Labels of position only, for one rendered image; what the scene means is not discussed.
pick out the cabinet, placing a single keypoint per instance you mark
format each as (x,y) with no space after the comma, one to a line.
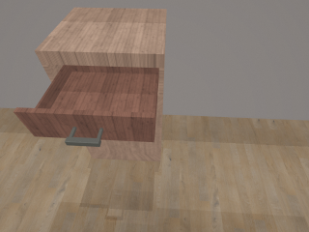
(112,37)

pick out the handle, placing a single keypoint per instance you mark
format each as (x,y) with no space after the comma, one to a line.
(83,141)

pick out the drawer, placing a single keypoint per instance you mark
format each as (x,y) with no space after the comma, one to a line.
(120,100)

